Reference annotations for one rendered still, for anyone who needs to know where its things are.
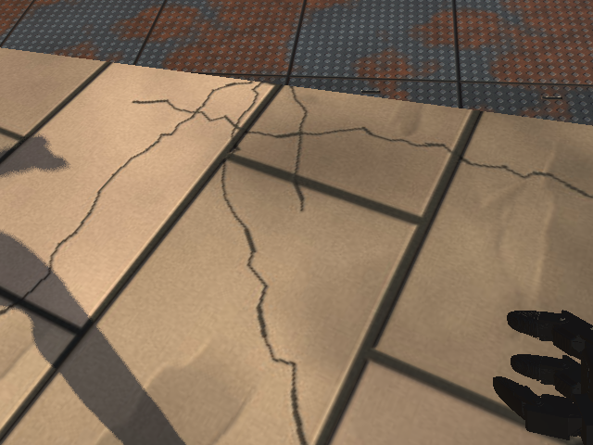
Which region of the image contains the robot right hand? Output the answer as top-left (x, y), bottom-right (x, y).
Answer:
top-left (493, 310), bottom-right (593, 445)

